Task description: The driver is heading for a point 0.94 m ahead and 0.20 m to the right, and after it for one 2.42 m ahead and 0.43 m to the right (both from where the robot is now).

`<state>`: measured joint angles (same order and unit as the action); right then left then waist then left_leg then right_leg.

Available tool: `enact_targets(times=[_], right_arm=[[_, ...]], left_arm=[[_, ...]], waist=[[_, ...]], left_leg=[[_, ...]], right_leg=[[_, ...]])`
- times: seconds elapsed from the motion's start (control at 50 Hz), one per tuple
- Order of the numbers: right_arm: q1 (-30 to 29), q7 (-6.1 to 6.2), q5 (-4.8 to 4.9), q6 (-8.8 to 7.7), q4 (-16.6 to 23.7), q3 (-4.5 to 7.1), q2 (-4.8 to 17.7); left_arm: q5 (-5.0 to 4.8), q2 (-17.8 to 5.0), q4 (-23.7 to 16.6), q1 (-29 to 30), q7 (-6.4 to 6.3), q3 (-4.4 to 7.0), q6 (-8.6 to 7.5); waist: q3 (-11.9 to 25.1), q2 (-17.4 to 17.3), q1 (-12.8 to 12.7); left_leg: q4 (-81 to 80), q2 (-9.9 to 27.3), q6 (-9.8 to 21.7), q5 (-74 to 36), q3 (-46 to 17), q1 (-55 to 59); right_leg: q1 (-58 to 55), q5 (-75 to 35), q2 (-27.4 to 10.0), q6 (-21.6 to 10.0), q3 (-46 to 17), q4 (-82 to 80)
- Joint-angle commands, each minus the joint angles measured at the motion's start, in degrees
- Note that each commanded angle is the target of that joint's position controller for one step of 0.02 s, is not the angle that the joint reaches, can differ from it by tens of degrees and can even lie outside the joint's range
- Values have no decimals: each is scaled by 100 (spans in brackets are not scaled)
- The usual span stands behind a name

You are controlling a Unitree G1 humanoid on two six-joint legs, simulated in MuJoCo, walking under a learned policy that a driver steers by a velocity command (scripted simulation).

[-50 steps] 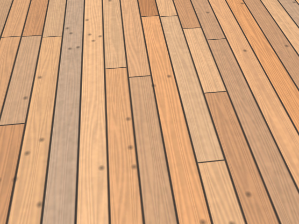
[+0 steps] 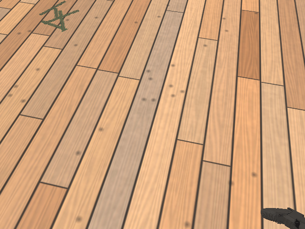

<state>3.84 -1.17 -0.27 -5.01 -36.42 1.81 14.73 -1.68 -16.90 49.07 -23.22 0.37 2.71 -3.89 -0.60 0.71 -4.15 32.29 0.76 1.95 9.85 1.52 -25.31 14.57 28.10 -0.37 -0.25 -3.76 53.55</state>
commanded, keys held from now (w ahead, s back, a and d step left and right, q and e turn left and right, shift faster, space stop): w+e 0.60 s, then w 0.02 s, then w+q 0.38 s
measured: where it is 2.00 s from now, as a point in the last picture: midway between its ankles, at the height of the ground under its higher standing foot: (208, 120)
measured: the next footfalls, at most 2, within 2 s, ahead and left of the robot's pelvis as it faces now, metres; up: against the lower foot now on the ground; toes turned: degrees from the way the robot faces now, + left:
right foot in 0.46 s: +0.36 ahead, -0.18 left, +0.00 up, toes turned -18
left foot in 1.00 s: +0.73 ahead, -0.09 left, +0.00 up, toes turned -16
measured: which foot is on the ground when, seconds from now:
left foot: down 0.00-0.44, up 0.46-0.98, down 1.00-1.00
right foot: up 0.00-0.44, down 0.46-1.00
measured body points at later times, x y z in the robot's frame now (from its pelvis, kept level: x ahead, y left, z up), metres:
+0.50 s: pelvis +0.25 -0.07 -0.01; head +0.29 -0.09 +0.43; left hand +0.52 +0.12 -0.09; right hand +0.21 -0.36 -0.14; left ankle +0.10 +0.11 -0.67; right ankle +0.32 -0.17 -0.73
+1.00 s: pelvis +0.54 -0.13 -0.01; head +0.57 -0.14 +0.44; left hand +0.67 +0.14 -0.13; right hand +0.66 -0.43 -0.10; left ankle +0.69 -0.08 -0.73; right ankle +0.33 -0.17 -0.72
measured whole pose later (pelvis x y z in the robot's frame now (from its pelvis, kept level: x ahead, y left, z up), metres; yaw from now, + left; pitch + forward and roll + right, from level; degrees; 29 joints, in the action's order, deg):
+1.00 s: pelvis +0.54 -0.13 -0.01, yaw -17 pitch +3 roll -1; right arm 6.1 -3.5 0.8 -4.9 -40.4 2.3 15.7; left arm 0.0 -17.5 46.1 -19.1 -0.8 3.6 -2.3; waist -0.3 -0.9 -2.6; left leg 30.7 -0.6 5.4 2.7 1.8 -29.9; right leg -3.9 27.3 2.5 -2.3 2.0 23.2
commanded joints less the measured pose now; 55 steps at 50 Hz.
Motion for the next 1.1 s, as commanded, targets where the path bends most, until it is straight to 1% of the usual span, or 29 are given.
enact_targets(times=[0.02, 0.06, 0.1, 0.14, 0.26, 0.36, 0.4, 0.42, 0.44, 0.46, 0.48, 0.5, 0.52, 0.54, 0.56, 0.58, 0.64, 0.74, 0.8, 0.88, 0.94, 0.96, 0.98, 1.0, 1.02, 1.04, 1.06, 1.08, 1.1], right_arm=[[1492, 43, 12, 17, -140, 304, 838], [1000, 10, -42, -44, -171, 241, 573], [867, 10, -48, -135, -265, 284, 584], [884, 46, -63, -182, -380, 339, 685], [1119, 158, -17, -112, -653, 438, 966], [1428, 178, 128, 65, -881, 532, 1203], [1366, 208, 170, 145, -880, 579, 1378], [1311, 227, 188, 198, -868, 593, 1441], [1257, 250, 200, 231, -842, 557, 1377], [1387, 266, 45, 190, -724, 440, 1100], [1901, 174, -117, 12, -389, 174, 288], [1177, 101, 128, -196, -341, 254, 823], [697, 71, 305, -292, -185, 309, 1026], [665, 112, 211, -337, -214, 280, 939], [695, 152, 53, -324, -285, 315, 965], [821, 146, 8, -259, -307, 350, 998], [982, 125, -38, -72, -389, 316, 785], [181, 51, 39, -37, -283, 177, 520], [-271, -37, 130, -67, -171, 140, 508], [-584, -186, 163, -86, 31, 136, 558], [-297, -274, 136, -84, 71, 175, 643], [60, -259, 112, -61, 5, 243, 769], [770, -227, 90, -41, -165, 364, 964], [1605, -168, 85, -16, -307, 490, 1275], [2090, -125, 54, -19, -301, 629, 1873], [2249, -135, 153, -11, -371, 525, 1477], [2017, -93, 146, 21, -320, 444, 1201], [1678, -64, 122, 48, -226, 417, 1103], [1369, -54, 100, 75, -157, 378, 1010]], left_arm=[[-48, -725, -642, 481, -37, 154, -139], [14, -560, -636, 492, -40, 181, -3], [-1, -326, -646, 460, -32, 153, 118], [31, -260, -747, 641, -35, 156, 177], [61, -95, -1088, 1635, 160, 75, 151], [49, -200, -1488, 2267, 306, 93, 171], [67, -370, -1544, 2047, 326, 187, 196], [60, -535, -1450, 1536, 314, 291, 211], [43, -835, -1201, 602, 257, 474, 223], [28, -1388, -1017, -264, 128, 680, 286], [-2, -1947, -1112, 48, 119, 705, 221], [28, -1412, -1247, -131, 153, 560, 141], [73, -1122, -1185, 59, 167, 470, 64], [55, -960, -1219, 394, 158, 415, 35], [73, -766, -1297, 779, 139, 354, 43], [150, -656, -1407, 992, 112, 308, 41], [158, -653, -1371, 1039, 40, 292, -14], [157, -706, -1052, 666, -45, 254, -60], [162, -810, -862, 446, -33, 258, -94], [159, -849, -602, 264, -39, 286, -32], [149, -958, -580, 427, -104, 326, 54], [156, -1020, -608, 502, -134, 341, 86], [154, -1024, -649, 632, -167, 328, 138], [193, -935, -737, 638, -219, 274, 135], [286, -388, -965, 23, -159, 90, 1], [267, -415, -907, 125, -66, 32, -176], [51, -754, -1065, 632, 34, 109, -312], [13, -752, -1183, 1048, 55, 85, -388], [130, -725, -1227, 1246, 31, 99, -411]], waist=[[723, -732, 890], [244, -824, 550], [113, -717, 396], [5, -526, 354], [-290, -335, 652], [-480, -352, 788], [-186, -542, 562], [142, -595, 248], [627, -476, -252], [1161, 265, -541], [1721, 1573, 245], [2100, 764, -279], [1256, 532, -280], [839, 115, -16], [544, 43, 223], [477, 179, 421], [393, 155, 576], [74, 305, 187], [-149, 282, -51], [-378, 194, -140], [-134, 326, 100], [174, 426, 290], [601, 357, 699], [1121, 114, 1086], [1892, -1204, 835], [2350, -1405, 956], [1597, -989, 1060], [991, -433, 977], [518, -28, 773]], left_leg=[[-1586, 1858, 1030, 695, -2443, 3108], [-2012, 1532, 916, 40, -1580, 2116], [-2293, 1506, 952, -566, -1072, 1736], [-2410, 1535, 973, -1056, -653, 1717], [-2505, 1420, 770, -1329, 447, 1963], [-2103, 1663, 580, -1873, 781, 2835], [-1355, 1647, 450, -3740, 968, 3043], [-559, 1562, 364, -4596, 1084, 3003], [665, 1328, 180, -4650, 1249, 2538], [2518, 1057, -115, -2662, 1265, 1043], [4369, -160, -444, 2407, 451, -1401], [4808, -89, -329, 2377, -649, -2002], [4639, 145, -185, 1808, -609, -2381], [4153, 396, -126, 1314, -615, -2120], [3679, 554, -162, 1047, -607, -1708], [3466, 654, -193, 850, -657, -1300], [2859, 643, -413, 440, -467, -1016], [1072, 593, -443, -1447, -284, -1037], [403, 481, -295, -2008, -223, -1025], [8, 349, -9, -1390, -278, -1618], [-89, 51, 253, -607, -53, -1158], [-35, -168, 355, -385, 149, -588], [-202, -424, 509, -502, 331, 396], [-180, -55, 781, -879, -327, 1932], [-361, 1410, 1857, -409, -3154, 4173], [-1261, 1800, 2166, 298, -4859, 4922], [-1392, 1650, 1831, 799, -4160, 4461], [-1479, 1440, 1626, 636, -3489, 3609], [-1597, 1241, 1510, 122, -3016, 2745]], right_leg=[[3071, -480, -453, -50, -184, 1731], [2588, -1005, -684, -2, -205, 1356], [2381, -1284, -716, 51, -189, 1223], [2566, -1675, -727, 104, -263, 944], [2438, -3095, -625, 7, 136, -852], [2479, -2438, -477, -308, 517, -1581], [1858, -1825, -122, -529, 869, -1637], [1150, -1645, 142, -671, 1045, -1717], [-204, -1967, 430, -878, 1085, -2075], [-1971, -2144, -313, -1238, -226, -2204], [-3607, -1046, -1656, -2339, -3566, -2935], [-3707, -513, -1862, -2310, -4272, -3671], [-3130, -987, -1710, -2027, -3442, -3725], [-2297, -1546, -1456, -1828, -2769, -3678], [-1524, -2151, -1223, -1689, -2213, -3720], [-1025, -2564, -1082, -1658, -1949, -3841], [-436, -3430, -945, -1694, -1348, -4086], [-429, -3483, -681, -1276, -409, -4275], [-721, -2920, -888, -1194, -329, -4413], [-1769, -3384, -1277, -1114, -202, -4168], [-2152, -5209, -1335, -903, 88, -3545], [-2182, -6312, -1266, -819, 205, -3061], [-2004, -7056, -1058, -673, 450, -2097], [-1022, -6267, -867, -455, 613, -723], [1365, -2846, 145, 11, 673, 1651], [2501, 324, 571, 62, -162, 2431], [3056, 26, 168, -32, -437, 2616], [3061, -423, -92, -94, -321, 2251], [2874, -690, -274, -75, -219, 1688]])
